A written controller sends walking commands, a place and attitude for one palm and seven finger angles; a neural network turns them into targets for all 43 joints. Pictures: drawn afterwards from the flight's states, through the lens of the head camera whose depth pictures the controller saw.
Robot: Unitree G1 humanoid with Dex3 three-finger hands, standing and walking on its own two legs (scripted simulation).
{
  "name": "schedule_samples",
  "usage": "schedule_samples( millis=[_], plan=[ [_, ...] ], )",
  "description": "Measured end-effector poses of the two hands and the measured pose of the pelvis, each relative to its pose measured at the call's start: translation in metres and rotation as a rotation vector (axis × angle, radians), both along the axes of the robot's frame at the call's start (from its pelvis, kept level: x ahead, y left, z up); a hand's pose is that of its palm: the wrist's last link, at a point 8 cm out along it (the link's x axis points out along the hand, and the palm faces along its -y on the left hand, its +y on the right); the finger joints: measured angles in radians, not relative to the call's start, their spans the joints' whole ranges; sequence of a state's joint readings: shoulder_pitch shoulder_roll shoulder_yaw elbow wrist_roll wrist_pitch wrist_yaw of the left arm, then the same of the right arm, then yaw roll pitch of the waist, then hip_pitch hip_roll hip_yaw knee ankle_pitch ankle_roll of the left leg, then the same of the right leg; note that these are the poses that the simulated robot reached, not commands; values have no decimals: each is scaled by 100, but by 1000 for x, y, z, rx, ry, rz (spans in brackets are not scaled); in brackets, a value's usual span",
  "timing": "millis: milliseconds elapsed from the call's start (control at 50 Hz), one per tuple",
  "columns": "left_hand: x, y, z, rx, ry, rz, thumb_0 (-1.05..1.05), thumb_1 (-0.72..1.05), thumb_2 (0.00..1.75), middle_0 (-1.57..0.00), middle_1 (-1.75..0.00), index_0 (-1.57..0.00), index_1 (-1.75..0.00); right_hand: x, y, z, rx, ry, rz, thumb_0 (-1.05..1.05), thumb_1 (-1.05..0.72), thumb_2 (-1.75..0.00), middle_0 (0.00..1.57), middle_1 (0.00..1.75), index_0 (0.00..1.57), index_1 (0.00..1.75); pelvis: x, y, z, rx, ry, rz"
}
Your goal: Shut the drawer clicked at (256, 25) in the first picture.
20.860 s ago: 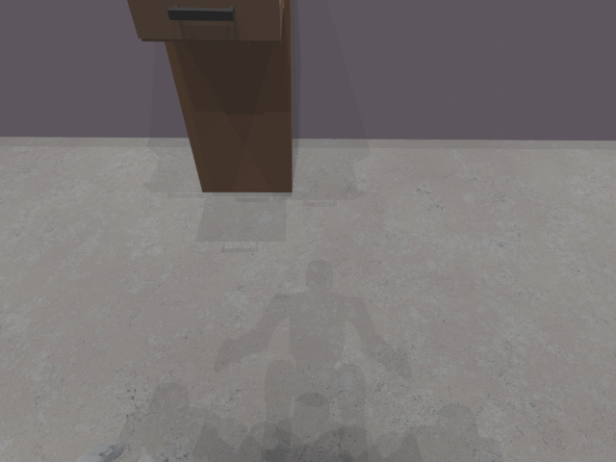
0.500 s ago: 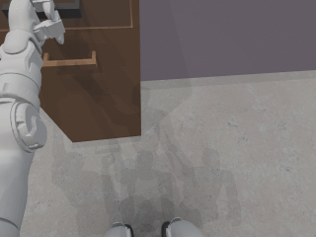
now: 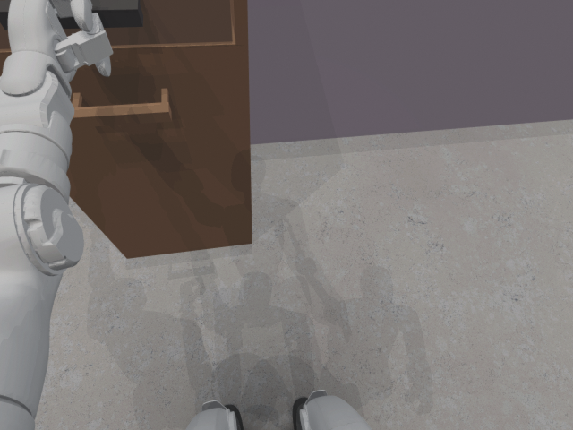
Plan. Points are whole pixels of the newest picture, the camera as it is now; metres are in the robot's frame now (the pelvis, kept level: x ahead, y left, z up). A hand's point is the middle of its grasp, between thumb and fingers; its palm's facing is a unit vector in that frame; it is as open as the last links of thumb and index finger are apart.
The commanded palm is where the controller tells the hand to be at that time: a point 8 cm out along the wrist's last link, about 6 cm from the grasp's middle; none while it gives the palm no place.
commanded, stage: pull the fist back off the drawer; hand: left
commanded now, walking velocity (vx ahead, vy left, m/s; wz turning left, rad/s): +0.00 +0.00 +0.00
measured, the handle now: (74, 3) +0.65 +0.18 +0.17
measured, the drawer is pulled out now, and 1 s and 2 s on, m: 0.00 0.00 0.00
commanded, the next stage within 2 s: draw the hand back to the body in 0.26 s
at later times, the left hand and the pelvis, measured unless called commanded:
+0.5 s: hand (97, 50) +0.56 +0.14 +0.17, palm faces +0.02 -1.00 -0.01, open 3.3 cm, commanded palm +0.50 +0.19 +0.17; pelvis +0.04 -0.01 +0.01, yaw -2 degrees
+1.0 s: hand (23, 196) +0.36 +0.18 +0.18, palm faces +0.17 -0.97 -0.18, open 3.3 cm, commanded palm +0.32 +0.23 +0.19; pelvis +0.03 -0.02 +0.03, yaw +1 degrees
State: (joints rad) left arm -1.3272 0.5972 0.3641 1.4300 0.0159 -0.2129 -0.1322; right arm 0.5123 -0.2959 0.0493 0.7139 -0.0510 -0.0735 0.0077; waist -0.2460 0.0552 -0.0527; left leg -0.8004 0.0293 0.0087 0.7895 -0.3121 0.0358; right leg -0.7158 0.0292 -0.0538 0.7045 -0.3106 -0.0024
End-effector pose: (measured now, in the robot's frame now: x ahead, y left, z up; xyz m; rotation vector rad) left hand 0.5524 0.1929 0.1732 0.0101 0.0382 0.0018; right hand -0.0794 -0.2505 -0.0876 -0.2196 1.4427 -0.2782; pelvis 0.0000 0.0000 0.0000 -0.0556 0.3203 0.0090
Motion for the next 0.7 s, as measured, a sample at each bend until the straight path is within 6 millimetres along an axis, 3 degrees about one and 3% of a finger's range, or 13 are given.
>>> schedule_samples(
  millis=[180,460,580,700],
  plan=[
    [-2,0,-5,-11,-24,-1,3,81,90,-140,-160,-140,-160,25,1,-2,12,-53,-10,1,-90,-90,20,30,20,30,12,1,3,5,-13,-19],
    [-9,0,-7,-18,-46,17,3,88,90,-140,-160,-140,-160,92,-9,-8,34,-157,9,1,-90,-90,20,30,20,30,38,-5,9,19,-44,-28],
    [-44,13,-8,13,-61,11,2,89,90,-140,-160,-139,-160,133,-14,-7,62,-263,13,1,-90,-90,20,30,20,30,51,-9,15,26,-95,-40],
    [-98,30,-6,-2,-67,28,2,90,90,-140,-160,-139,-160,195,-19,3,67,-422,80,1,-90,-90,20,30,20,30,53,-15,21,32,-169,-22]
  ],
)
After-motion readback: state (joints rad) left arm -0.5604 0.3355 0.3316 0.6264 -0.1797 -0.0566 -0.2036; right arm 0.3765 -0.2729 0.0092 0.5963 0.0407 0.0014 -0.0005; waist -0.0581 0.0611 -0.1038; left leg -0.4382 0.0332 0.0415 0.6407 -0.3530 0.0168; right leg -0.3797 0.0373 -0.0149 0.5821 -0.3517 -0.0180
